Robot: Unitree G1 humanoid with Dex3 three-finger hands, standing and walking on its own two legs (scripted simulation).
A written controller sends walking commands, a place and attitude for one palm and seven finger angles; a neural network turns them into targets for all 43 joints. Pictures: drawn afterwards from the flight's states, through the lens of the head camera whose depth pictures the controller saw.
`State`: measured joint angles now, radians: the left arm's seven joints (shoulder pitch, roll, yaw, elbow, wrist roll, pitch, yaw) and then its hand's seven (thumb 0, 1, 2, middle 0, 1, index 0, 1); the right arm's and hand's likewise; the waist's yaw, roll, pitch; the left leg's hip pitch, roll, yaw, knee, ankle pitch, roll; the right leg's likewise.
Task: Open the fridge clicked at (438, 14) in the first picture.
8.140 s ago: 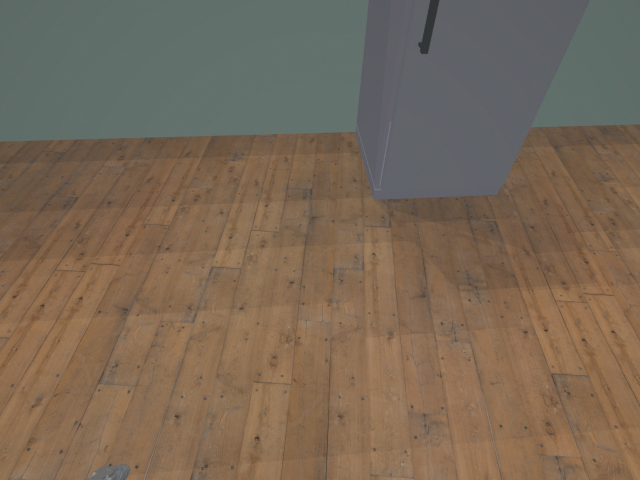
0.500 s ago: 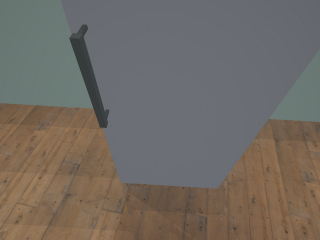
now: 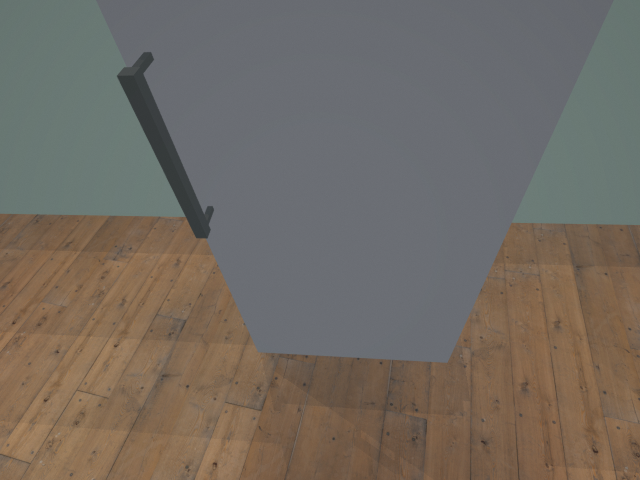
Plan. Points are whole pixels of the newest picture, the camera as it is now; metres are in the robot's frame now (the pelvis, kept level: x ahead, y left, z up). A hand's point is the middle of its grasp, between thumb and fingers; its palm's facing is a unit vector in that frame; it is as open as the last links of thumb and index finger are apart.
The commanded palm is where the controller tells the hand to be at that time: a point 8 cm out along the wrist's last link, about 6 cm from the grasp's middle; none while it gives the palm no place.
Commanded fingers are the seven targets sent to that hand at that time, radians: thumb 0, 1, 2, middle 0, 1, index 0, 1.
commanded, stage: come to a stop and stand still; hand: left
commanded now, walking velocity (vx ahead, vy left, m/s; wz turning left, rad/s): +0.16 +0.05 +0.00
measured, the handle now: (178, 159) +0.52 +0.27 +0.11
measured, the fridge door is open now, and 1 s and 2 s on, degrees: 0 0 0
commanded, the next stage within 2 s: look again from close up in 1.38 s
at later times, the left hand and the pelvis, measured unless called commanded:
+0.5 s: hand out of the picture -0.01 +0.21 -0.18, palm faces +0.00 -0.98 -0.18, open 7.4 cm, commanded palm none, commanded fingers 0.00 0.90 0.90 -0.20 -0.30 -0.20 -0.30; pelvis -0.02 +0.03 +0.00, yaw -1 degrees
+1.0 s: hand out of the picture +0.05 +0.18 -0.17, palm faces +0.05 -0.96 -0.28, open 7.3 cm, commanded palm none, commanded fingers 0.00 0.90 0.90 -0.20 -0.30 -0.20 -0.30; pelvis +0.00 -0.01 -0.02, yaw +0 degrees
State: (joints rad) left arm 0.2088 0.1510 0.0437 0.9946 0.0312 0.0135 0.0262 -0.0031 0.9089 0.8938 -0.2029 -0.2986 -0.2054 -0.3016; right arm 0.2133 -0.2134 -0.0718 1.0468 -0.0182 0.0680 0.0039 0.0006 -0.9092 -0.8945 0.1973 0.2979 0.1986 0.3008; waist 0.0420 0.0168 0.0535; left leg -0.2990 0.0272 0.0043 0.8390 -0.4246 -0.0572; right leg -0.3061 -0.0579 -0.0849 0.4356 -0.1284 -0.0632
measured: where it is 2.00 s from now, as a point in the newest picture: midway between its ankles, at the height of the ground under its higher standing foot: outside the picture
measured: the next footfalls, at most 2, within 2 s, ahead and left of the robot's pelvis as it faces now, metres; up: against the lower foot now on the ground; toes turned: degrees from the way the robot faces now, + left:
left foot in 0.18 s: +0.04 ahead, +0.13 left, +0.00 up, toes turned +6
right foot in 0.56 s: +0.04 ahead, -0.09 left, +0.00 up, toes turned -2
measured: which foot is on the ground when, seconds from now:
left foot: up 0.00-0.16, down 0.18-1.00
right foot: down 0.00-0.18, up 0.20-0.54, down 0.56-1.00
